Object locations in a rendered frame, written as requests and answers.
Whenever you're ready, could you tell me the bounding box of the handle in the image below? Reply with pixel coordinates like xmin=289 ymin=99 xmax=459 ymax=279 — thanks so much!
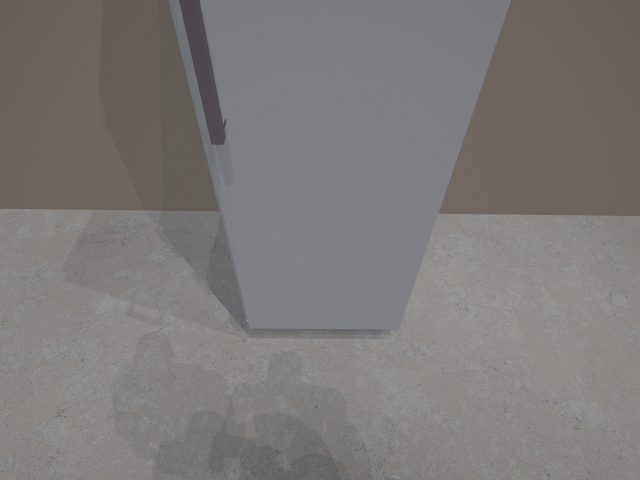
xmin=179 ymin=0 xmax=226 ymax=145

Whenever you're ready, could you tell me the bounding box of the fridge door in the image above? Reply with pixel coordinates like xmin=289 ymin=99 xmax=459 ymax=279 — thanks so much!
xmin=173 ymin=0 xmax=510 ymax=329

